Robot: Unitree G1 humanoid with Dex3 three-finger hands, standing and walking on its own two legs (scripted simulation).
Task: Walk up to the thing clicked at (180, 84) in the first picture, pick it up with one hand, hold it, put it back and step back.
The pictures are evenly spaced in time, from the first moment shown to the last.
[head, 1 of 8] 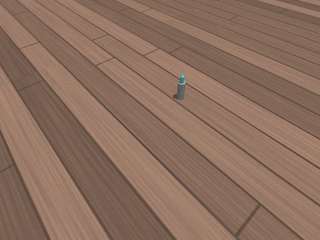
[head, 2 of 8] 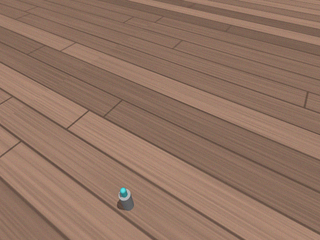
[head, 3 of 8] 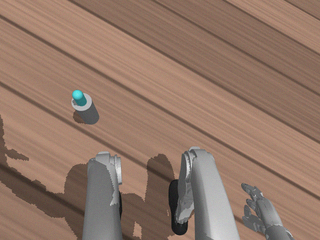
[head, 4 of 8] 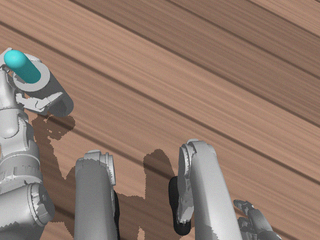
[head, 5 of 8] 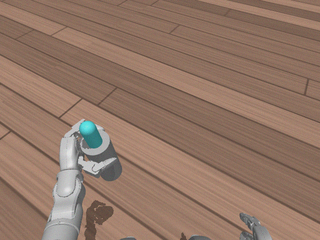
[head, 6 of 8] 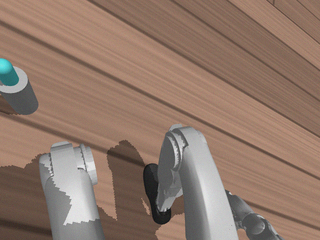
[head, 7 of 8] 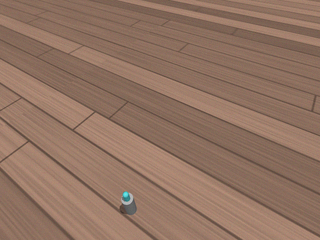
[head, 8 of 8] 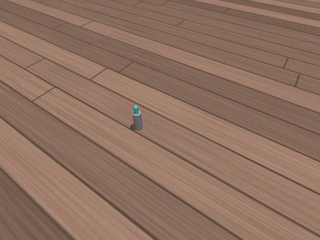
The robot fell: no
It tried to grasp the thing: yes
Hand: left
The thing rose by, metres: 0.65
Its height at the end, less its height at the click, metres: +0.00
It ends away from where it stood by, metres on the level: 0.02
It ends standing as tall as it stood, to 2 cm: yes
